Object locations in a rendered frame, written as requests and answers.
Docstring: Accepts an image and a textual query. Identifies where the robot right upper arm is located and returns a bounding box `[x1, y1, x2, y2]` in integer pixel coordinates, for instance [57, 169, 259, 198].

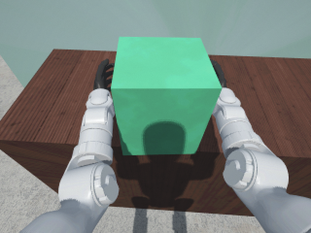
[223, 148, 311, 233]

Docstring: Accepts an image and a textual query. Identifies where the right robot forearm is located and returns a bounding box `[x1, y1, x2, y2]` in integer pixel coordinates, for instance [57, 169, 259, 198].
[212, 87, 276, 159]

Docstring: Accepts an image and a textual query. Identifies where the carton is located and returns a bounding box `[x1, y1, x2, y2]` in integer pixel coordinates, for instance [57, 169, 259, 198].
[111, 37, 223, 155]

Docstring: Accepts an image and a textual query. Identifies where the left robot forearm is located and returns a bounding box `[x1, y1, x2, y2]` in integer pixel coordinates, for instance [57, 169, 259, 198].
[58, 88, 115, 202]

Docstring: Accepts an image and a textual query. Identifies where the pedestal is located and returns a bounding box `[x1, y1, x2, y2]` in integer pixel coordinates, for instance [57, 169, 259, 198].
[0, 49, 311, 216]

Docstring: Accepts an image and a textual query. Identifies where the right robot hand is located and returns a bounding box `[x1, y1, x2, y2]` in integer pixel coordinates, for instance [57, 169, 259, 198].
[210, 59, 227, 88]

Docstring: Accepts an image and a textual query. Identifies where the left robot hand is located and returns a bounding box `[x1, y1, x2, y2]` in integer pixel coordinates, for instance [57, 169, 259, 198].
[93, 58, 115, 91]

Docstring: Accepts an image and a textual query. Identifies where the robot left upper arm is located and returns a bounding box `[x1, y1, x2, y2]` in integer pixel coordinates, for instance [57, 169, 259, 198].
[19, 162, 120, 233]

